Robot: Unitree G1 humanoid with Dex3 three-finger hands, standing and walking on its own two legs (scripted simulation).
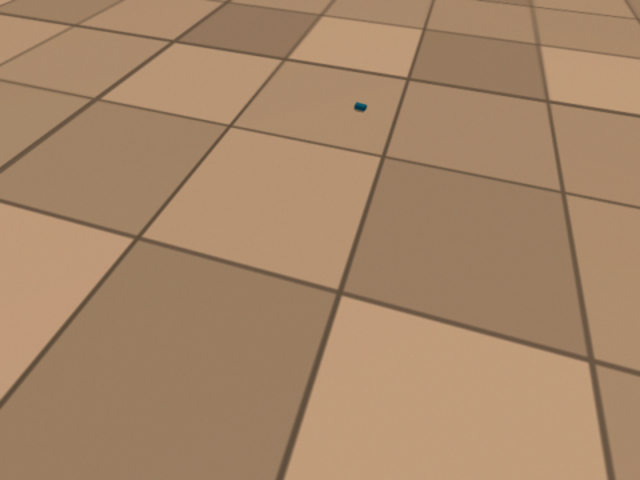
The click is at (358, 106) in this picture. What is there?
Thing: small brick
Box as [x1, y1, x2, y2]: [354, 102, 366, 110]
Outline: 355,104 354,108 364,110 366,107 366,105 357,102
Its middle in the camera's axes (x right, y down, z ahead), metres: +0.26 -0.78 +2.34
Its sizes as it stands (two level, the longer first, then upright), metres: 0.065 0.034 0.026
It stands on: the floor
